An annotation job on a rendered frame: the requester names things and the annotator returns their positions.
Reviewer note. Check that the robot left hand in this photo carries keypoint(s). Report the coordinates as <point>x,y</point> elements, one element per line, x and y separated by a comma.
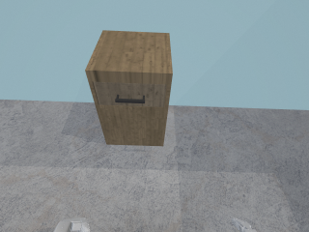
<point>78,224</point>

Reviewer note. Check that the cabinet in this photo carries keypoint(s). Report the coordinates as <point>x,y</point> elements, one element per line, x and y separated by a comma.
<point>132,57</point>

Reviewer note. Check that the drawer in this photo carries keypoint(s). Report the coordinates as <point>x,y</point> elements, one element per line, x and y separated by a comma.
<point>107,93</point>

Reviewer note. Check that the robot right hand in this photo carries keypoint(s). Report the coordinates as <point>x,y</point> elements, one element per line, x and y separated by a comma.
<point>242,226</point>

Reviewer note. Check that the handle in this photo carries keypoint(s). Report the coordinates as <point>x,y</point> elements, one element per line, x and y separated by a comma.
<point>129,100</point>

